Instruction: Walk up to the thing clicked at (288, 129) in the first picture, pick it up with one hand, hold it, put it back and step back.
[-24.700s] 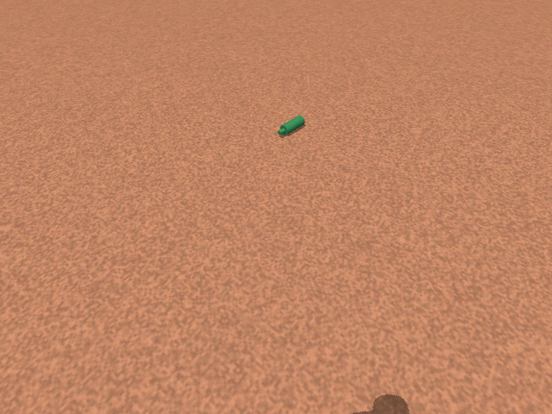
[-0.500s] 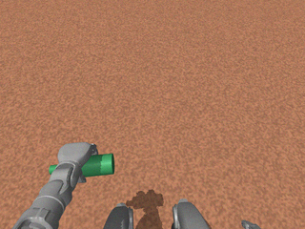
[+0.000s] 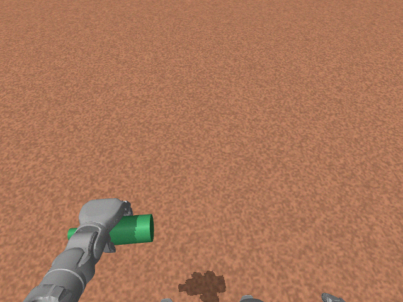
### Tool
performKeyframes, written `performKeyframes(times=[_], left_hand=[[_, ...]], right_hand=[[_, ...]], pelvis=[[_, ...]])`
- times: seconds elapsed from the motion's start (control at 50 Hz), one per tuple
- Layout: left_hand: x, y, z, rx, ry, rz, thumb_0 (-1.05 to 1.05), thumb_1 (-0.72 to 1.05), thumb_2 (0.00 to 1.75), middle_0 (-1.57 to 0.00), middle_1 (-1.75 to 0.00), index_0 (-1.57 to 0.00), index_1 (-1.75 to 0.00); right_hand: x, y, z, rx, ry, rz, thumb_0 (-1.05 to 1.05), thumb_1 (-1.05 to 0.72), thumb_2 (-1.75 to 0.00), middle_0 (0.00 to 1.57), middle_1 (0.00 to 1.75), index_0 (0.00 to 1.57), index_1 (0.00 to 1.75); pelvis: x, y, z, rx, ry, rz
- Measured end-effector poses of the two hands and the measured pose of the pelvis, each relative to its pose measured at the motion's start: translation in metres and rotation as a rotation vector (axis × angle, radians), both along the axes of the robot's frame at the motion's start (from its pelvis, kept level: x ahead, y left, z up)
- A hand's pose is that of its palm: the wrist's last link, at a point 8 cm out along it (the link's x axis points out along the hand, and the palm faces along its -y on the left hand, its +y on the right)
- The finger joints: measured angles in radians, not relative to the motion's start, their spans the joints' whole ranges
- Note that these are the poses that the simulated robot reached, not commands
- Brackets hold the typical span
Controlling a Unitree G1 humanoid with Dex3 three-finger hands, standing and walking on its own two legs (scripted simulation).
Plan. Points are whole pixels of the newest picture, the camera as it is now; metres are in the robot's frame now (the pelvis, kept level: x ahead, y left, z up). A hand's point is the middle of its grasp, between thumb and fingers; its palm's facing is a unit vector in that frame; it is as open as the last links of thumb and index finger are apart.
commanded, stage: hold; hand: left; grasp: from above
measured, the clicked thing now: (111, 231) +0.31 +0.22 -0.12
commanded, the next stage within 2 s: crouch in 1.94 s
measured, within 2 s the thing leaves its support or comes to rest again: neither
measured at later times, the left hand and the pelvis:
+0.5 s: hand (101, 223) +0.31 +0.22 -0.05, palm faces -0.49 -0.02 -0.87, open 9.3 cm; pelvis +0.01 +0.00 +0.02, yaw +0 degrees
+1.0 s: hand (101, 228) +0.29 +0.21 -0.03, palm faces -0.49 -0.01 -0.87, open 9.3 cm; pelvis +0.00 +0.00 +0.03, yaw +0 degrees
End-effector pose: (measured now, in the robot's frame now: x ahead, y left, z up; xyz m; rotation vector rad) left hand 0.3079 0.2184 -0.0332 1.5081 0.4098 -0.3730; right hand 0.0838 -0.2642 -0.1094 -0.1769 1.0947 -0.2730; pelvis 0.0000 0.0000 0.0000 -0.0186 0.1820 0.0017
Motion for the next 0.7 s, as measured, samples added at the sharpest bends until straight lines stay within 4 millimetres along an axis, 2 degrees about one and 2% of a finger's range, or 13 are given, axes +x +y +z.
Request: performKeyframes(times=[0.34,0.7], left_hand=[[0.009,0.004,0.032,0.009,0.005,-0.021,-0.01,0.11,0.42,-0.84,-0.30,-0.81,-0.31],[0.000,0.000,0.049,0.004,0.009,-0.028,-0.01,0.10,0.44,-0.83,-0.32,-0.81,-0.33]], right_hand=[[0.019,0.002,0.019,0.009,-0.037,-0.006,0.01,-0.91,-0.90,0.20,0.30,0.20,0.30],[0.028,0.001,0.029,0.017,-0.074,0.011,0.01,-0.91,-0.90,0.20,0.30,0.20,0.30]], pelvis=[[0.012,0.003,0.017,0.003,-0.056,-0.005],[0.011,0.000,0.026,0.008,-0.102,-0.008]])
